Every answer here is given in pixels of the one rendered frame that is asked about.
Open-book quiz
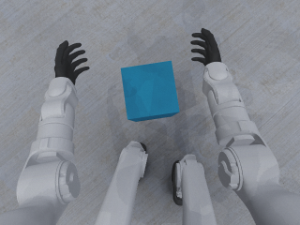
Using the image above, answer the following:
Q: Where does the robot left hand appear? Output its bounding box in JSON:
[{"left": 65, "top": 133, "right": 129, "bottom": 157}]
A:
[{"left": 54, "top": 40, "right": 90, "bottom": 85}]

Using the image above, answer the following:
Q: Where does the robot shin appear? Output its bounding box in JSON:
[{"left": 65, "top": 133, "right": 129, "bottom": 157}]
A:
[
  {"left": 176, "top": 154, "right": 204, "bottom": 197},
  {"left": 119, "top": 141, "right": 144, "bottom": 159}
]

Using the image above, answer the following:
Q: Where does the left robot shin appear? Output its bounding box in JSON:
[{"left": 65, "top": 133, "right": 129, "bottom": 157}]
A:
[{"left": 119, "top": 141, "right": 144, "bottom": 159}]

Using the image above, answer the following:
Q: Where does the robot right forearm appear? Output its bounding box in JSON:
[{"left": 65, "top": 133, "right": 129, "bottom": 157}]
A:
[{"left": 202, "top": 62, "right": 280, "bottom": 180}]

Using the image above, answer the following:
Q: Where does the left robot upper arm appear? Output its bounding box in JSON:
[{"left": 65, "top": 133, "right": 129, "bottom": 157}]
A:
[{"left": 0, "top": 159, "right": 81, "bottom": 225}]

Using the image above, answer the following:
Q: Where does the robot left forearm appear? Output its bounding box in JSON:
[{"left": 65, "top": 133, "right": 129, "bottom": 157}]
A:
[{"left": 16, "top": 77, "right": 79, "bottom": 203}]

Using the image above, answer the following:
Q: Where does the carton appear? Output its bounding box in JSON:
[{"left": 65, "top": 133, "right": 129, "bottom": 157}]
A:
[{"left": 121, "top": 60, "right": 180, "bottom": 122}]

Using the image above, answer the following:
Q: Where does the right robot upper arm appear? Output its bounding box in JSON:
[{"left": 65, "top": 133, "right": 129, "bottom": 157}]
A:
[{"left": 217, "top": 144, "right": 300, "bottom": 225}]

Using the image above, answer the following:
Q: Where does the robot right hand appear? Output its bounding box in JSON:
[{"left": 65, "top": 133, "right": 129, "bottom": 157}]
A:
[{"left": 190, "top": 28, "right": 222, "bottom": 66}]

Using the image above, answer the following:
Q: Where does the right robot shin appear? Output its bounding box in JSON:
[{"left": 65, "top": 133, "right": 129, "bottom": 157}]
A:
[{"left": 176, "top": 154, "right": 204, "bottom": 197}]

